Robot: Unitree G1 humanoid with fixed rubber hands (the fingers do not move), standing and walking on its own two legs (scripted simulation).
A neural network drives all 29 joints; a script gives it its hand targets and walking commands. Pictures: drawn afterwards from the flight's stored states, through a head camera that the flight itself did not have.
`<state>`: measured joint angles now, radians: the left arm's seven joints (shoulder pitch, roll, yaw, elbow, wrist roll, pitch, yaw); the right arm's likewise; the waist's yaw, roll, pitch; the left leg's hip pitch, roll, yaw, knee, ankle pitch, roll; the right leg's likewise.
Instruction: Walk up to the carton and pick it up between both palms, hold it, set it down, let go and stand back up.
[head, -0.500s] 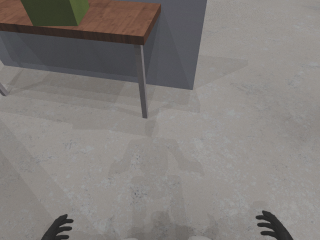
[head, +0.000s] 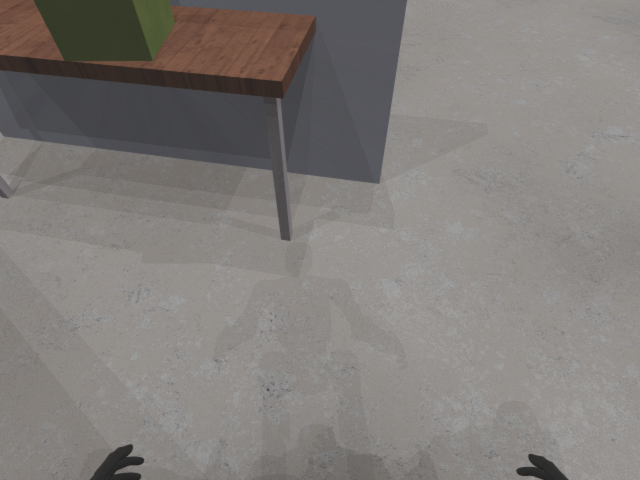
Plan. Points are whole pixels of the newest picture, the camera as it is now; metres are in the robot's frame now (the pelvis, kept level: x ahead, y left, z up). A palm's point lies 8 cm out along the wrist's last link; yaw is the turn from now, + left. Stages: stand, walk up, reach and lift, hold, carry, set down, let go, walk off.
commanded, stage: stand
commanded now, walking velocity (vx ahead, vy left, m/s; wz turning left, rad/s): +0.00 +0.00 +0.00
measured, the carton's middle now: out of the picture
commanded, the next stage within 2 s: none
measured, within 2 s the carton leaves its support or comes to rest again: neither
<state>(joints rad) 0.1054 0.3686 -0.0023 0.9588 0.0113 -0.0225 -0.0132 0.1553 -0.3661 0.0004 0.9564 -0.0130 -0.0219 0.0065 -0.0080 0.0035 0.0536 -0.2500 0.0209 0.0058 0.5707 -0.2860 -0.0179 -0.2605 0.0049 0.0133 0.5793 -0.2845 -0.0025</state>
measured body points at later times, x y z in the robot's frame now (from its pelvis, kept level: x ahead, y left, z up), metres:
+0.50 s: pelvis +0.00 +0.01 +0.01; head +0.01 +0.01 +0.46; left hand +0.11 +0.31 -0.11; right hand +0.10 -0.30 -0.11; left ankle +0.01 +0.13 -0.73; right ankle +0.02 -0.12 -0.73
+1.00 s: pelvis +0.01 +0.01 +0.02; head +0.02 +0.01 +0.47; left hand +0.11 +0.32 -0.11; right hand +0.11 -0.30 -0.11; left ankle +0.01 +0.13 -0.73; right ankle +0.02 -0.12 -0.73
